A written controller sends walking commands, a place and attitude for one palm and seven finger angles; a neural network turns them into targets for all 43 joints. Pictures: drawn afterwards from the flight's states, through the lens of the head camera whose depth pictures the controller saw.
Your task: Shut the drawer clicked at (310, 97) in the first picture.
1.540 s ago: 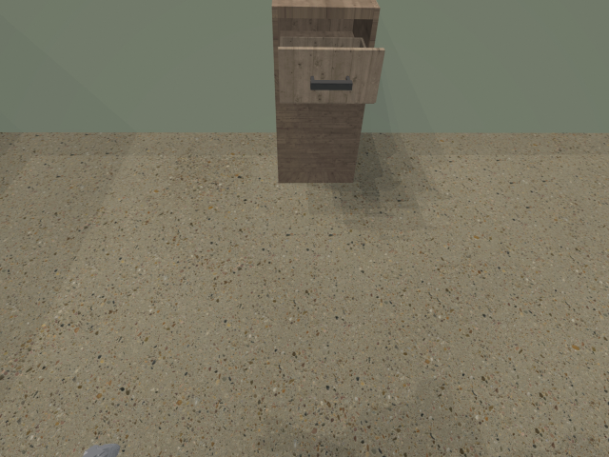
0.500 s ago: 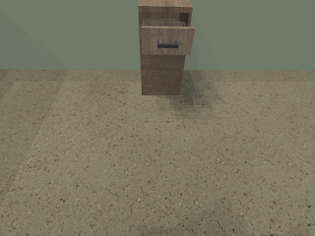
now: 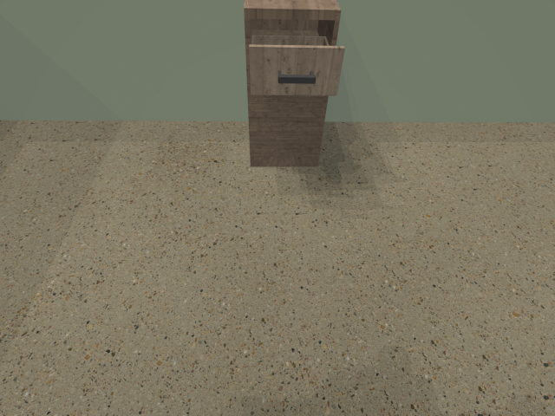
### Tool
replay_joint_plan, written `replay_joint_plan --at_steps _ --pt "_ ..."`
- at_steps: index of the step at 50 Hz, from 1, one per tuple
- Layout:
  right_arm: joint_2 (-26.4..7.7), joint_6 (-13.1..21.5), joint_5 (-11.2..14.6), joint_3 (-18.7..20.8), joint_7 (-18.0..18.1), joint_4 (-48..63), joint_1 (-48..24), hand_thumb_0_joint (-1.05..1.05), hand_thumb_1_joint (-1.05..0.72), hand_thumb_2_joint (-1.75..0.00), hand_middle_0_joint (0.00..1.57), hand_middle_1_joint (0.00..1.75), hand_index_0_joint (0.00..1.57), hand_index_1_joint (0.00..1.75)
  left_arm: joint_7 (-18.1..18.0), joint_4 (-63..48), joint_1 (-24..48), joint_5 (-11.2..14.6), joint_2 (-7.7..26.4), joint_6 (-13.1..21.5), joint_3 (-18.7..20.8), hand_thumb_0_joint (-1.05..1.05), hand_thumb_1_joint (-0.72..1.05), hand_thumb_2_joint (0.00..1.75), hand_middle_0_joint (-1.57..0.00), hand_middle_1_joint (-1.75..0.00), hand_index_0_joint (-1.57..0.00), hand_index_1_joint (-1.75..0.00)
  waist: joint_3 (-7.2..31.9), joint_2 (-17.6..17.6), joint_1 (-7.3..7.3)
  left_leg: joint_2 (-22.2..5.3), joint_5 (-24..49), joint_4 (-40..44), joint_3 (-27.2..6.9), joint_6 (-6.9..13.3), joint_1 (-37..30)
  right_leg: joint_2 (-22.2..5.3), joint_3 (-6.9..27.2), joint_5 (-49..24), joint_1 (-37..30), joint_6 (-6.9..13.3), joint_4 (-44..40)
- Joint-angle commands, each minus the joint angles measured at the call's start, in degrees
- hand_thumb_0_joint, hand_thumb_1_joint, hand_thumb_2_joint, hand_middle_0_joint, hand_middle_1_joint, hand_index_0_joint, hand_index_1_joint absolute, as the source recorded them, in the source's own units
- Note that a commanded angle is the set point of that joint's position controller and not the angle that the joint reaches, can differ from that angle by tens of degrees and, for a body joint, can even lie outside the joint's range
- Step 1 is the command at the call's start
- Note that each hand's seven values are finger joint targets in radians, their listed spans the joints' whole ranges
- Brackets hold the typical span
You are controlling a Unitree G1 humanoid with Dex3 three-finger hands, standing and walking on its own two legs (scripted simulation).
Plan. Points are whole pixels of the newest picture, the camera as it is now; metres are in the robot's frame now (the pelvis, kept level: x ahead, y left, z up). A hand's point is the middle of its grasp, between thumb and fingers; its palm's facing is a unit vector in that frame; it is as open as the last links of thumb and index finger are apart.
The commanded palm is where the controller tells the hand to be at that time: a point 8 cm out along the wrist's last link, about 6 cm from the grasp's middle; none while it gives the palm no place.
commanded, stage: walk to a spot facing it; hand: left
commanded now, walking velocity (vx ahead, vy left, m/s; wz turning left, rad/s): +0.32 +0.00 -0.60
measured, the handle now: (296, 76) +1.24 +0.01 -0.09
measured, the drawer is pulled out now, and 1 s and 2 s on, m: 0.27 0.27 0.27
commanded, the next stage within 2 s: turn to face it in 1.68 s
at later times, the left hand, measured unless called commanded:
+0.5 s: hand out of the picture +0.16 +0.15 -0.19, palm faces -0.17 -0.96 -0.21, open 7.4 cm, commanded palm none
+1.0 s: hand (219, 325) +0.33 +0.14 -0.21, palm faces -0.27 -0.95 -0.13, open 7.4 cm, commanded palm none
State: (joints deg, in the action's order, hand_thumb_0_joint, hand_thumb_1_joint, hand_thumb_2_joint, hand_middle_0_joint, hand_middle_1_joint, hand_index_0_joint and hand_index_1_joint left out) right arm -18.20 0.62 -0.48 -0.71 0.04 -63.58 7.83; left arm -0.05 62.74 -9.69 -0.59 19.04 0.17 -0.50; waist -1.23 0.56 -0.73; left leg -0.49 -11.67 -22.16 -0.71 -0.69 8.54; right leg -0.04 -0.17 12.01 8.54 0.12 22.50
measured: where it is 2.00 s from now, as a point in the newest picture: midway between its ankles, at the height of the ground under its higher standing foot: (341, 311)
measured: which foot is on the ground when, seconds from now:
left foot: down 0.00-0.48, up 0.50-0.88, down 0.90-1.00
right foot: down 0.00-0.26, up 0.28-0.44, down 0.46-0.90, up 0.92-1.00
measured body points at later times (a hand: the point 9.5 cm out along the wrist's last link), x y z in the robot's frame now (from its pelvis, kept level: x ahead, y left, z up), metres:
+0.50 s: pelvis +0.09 -0.04 -0.03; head +0.11 -0.06 +0.42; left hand +0.17 +0.20 -0.18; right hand -0.02 -0.27 -0.19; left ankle +0.01 +0.12 -0.73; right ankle +0.11 -0.15 -0.75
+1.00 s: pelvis +0.31 -0.03 -0.02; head +0.32 +0.00 +0.43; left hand +0.35 +0.19 -0.19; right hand +0.32 -0.27 -0.14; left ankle +0.38 +0.02 -0.74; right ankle +0.16 -0.13 -0.66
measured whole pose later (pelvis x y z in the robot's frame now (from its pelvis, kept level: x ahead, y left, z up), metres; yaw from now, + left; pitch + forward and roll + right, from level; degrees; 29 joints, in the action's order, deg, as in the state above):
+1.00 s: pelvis +0.31 -0.03 -0.02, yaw -22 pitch -2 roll -2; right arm -6.6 4.8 -1.7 1.5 -0.3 -55.6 10.5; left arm 0.2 63.4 -21.6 -1.3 11.0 1.2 3.6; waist -1.3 3.2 -1.8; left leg -4.4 -16.0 -36.6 10.6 3.7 19.2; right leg -0.6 -0.3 24.0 17.8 2.1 65.1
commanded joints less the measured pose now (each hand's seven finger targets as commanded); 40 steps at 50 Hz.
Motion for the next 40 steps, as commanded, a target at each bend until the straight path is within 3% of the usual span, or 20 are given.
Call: replay_joint_plan --at_steps 1,2,6,10,12,13,14,16,18,20,21,22,23,24,25,26,28,31,37,40 --pt "-7.6 0.9 -0.3 1.6 0.7 2.5 -0.9 0.0 -0.9 -0.9 0.2 0.3 0.2 0.3 -0.8 -2.6 -0.1 0.0 7.1 0.9 1.5 0.0 0.9 0.9 -0.2 -0.3 -0.2 -0.3 2.9 -0.2 0.42 -6.3 5.4 3.3 -3.8 1.4 -1.0 -6.5 6.3 -4.2 0.2 0.9 -4.5" --pt "-5.1 0.5 -0.4 1.1 0.6 2.0 1.1 0.0 -0.9 -0.9 0.2 0.3 0.2 0.3 -0.8 -2.0 -2.0 0.0 4.8 0.3 1.0 0.0 0.9 0.9 -0.2 -0.3 -0.2 -0.3 2.8 0.0 0.47 -5.9 0.8 2.1 -2.7 0.9 -1.0 -6.0 6.9 1.1 1.1 0.9 -4.2" --pt "-5.5 -0.1 -0.9 2.3 0.5 3.2 3.5 0.0 -0.9 -0.9 0.2 0.3 0.2 0.3 0.4 -3.7 -4.5 -0.6 5.8 -0.9 2.4 0.0 0.9 0.9 -0.2 -0.3 -0.2 -0.3 -4.2 1.4 0.09 -5.2 -18.8 -0.3 -1.1 1.5 5.4 -4.7 11.4 20.2 7.9 3.1 -4.6" --pt "-5.8 0.7 -0.9 3.6 0.6 4.8 7.0 0.0 -0.9 -0.9 0.2 0.3 0.2 0.3 1.0 -6.5 -5.8 -0.7 4.7 -0.6 3.6 0.0 0.9 0.9 -0.2 -0.3 -0.2 -0.3 -7.9 -0.2 1.07 -7.1 -24.3 -1.5 -2.8 3.3 5.0 -2.6 12.8 23.9 15.9 4.8 0.8" --pt "-7.7 1.6 -0.9 4.6 1.0 4.5 11.2 0.0 -0.9 -0.9 0.2 0.3 0.2 0.3 1.4 -8.3 -4.5 -0.5 1.7 0.1 3.6 0.0 0.9 0.9 -0.2 -0.3 -0.2 -0.3 -7.4 -9.2 3.21 -14.4 -24.8 6.0 -11.8 7.0 -2.8 2.4 5.4 16.4 23.9 3.1 14.2" --pt "-8.9 2.2 -0.6 5.4 1.2 4.0 14.1 0.0 -0.9 -0.9 0.2 0.3 0.2 0.3 1.6 -10.2 -0.8 -0.4 0.6 0.5 3.7 0.0 0.9 0.9 -0.2 -0.3 -0.2 -0.3 -6.8 -13.3 4.68 -21.1 -21.5 10.6 -17.6 10.5 -7.8 2.1 0.0 15.3 29.7 1.6 23.8" --pt "-8.3 2.8 -0.6 5.6 1.3 3.9 15.8 0.0 -0.9 -0.9 0.2 0.3 0.2 0.3 1.7 -11.7 2.3 -0.7 0.5 0.7 3.9 0.0 0.9 0.9 -0.2 -0.3 -0.2 -0.3 -7.1 -11.6 5.62 -23.9 -15.5 12.1 -18.1 12.6 -9.9 -0.9 0.8 17.2 33.6 1.0 30.8" --pt "-6.2 3.4 -0.8 5.4 1.4 4.2 14.6 0.0 -0.9 -0.9 0.2 0.3 0.2 0.3 2.2 -11.9 2.0 -0.8 -0.5 0.9 4.4 0.0 0.9 0.9 -0.2 -0.3 -0.2 -0.3 -7.6 -8.2 3.92 -23.8 -4.3 10.1 -12.0 12.4 -9.3 -4.5 1.3 15.7 34.0 0.5 32.8" --pt "-5.2 3.6 -1.1 5.4 1.3 4.8 11.2 0.0 -0.9 -0.9 0.2 0.3 0.2 0.3 2.7 -11.4 0.0 -0.6 -2.3 0.9 4.3 0.0 0.9 0.9 -0.2 -0.3 -0.2 -0.3 -6.9 -7.9 1.69 -21.8 1.0 7.7 -3.9 9.6 -4.3 -5.9 -0.7 14.4 25.8 0.6 26.5" --pt "-5.4 3.5 -1.3 5.3 1.2 5.2 8.5 0.0 -0.9 -0.9 0.2 0.3 0.2 0.3 3.0 -9.3 -6.2 -0.5 -4.3 1.0 4.3 0.0 0.9 0.9 -0.2 -0.3 -0.2 -0.3 -3.7 -7.7 -1.34 -18.2 1.3 2.3 3.4 6.6 1.6 -3.6 -5.1 8.4 11.4 0.9 17.1" --pt "-5.4 3.4 -1.1 5.4 1.1 5.1 7.6 0.0 -0.9 -0.9 0.2 0.3 0.2 0.3 2.9 -7.0 -12.3 -0.6 -3.9 1.1 4.7 0.0 0.9 0.9 -0.2 -0.3 -0.2 -0.3 -1.4 -5.2 -4.42 -15.9 1.5 -5.6 6.6 5.1 5.6 -0.8 -7.8 2.6 1.9 1.3 12.6" --pt "-4.3 3.4 -0.6 5.1 0.7 5.2 8.0 0.0 -0.9 -0.9 0.2 0.3 0.2 0.3 2.4 -4.1 -21.0 -0.9 -0.8 1.6 5.4 0.0 0.9 0.9 -0.2 -0.3 -0.2 -0.3 3.2 2.6 -7.82 -11.9 2.5 -18.9 10.9 3.0 10.1 -0.3 -6.4 2.4 -9.0 2.1 8.2" --pt "0.3 3.4 0.1 4.1 0.0 7.1 7.8 0.0 -0.9 -0.9 0.2 0.3 0.2 0.3 1.1 -2.7 -26.9 -1.2 6.0 2.6 7.0 0.0 0.9 0.9 -0.2 -0.3 -0.2 -0.3 5.4 21.2 -9.65 -5.6 -13.7 -37.1 14.2 0.2 24.4 -14.5 15.7 12.5 -16.6 6.9 -1.9" --pt "1.1 3.7 -0.1 3.9 -0.1 9.8 4.2 0.0 -0.9 -0.9 0.2 0.3 0.2 0.3 0.3 -2.7 -28.5 -0.2 7.8 2.7 7.0 0.0 0.9 0.9 -0.2 -0.3 -0.2 -0.3 4.5 20.5 -9.23 -3.1 -21.5 -47.5 7.9 0.4 31.2 -22.2 35.2 11.6 -15.2 11.1 -10.6" --pt "0.5 3.5 -0.2 4.2 -0.2 9.9 2.6 0.0 -0.9 -0.9 0.2 0.3 0.2 0.3 -0.2 -3.5 -25.0 0.0 7.0 2.7 7.2 0.0 0.9 0.9 -0.2 -0.3 -0.2 -0.3 1.7 11.8 -7.59 -5.7 -17.8 -51.2 3.5 0.8 34.3 -22.5 33.1 12.3 -14.7 13.9 -10.4" --pt "1.1 3.7 -0.2 4.2 -0.3 9.4 1.0 0.0 -0.9 -0.9 0.2 0.3 0.2 0.3 -0.3 -4.5 -21.2 -0.2 5.2 2.9 6.6 0.0 0.9 0.9 -0.2 -0.3 -0.2 -0.3 -0.6 6.8 -6.44 -7.5 -13.1 -52.3 2.9 0.7 33.9 -21.1 31.0 13.5 -7.9 13.6 -10.4" --pt "2.1 3.1 -0.9 4.5 -0.4 7.9 3.6 0.0 -0.9 -0.9 0.2 0.3 0.2 0.3 -0.7 -6.1 -14.2 -0.6 2.0 3.3 5.7 0.0 0.9 0.9 -0.2 -0.3 -0.2 -0.3 -2.0 2.0 -2.33 -9.3 -8.8 -49.4 1.7 0.0 29.8 -19.1 23.7 10.3 -0.8 12.8 -10.1" --pt "4.3 1.8 -1.1 4.3 -0.6 7.0 6.4 0.0 -0.9 -0.9 0.2 0.3 0.2 0.3 -0.8 -5.6 -12.8 -1.1 -0.1 3.9 4.9 0.0 0.9 0.9 -0.2 -0.3 -0.2 -0.3 -3.1 2.3 0.66 -8.9 -5.5 -42.6 3.8 -1.4 26.0 -15.3 14.3 -1.0 4.9 11.3 -10.3" --pt "5.5 2.1 -0.7 4.3 -1.7 10.6 0.2 0.0 -0.9 -0.9 0.2 0.3 0.2 0.3 -0.7 -3.5 -15.1 -0.9 -0.3 4.4 4.6 0.0 0.9 0.9 -0.2 -0.3 -0.2 -0.3 -4.4 4.8 -0.66 -7.2 -0.1 -25.4 5.6 -1.7 24.5 -12.6 9.6 -3.6 1.3 10.4 -10.9" --pt "5.5 2.9 -0.5 4.3 -1.8 11.5 -0.9 0.0 -0.9 -0.9 0.2 0.3 0.2 0.3 -0.8 -3.4 -14.5 -1.1 0.1 4.1 5.0 0.0 0.9 0.9 -0.2 -0.3 -0.2 -0.3 -4.9 6.1 -0.83 -5.7 -0.8 -18.2 6.1 -0.7 17.7 -12.6 9.2 -3.7 2.1 9.3 -9.4"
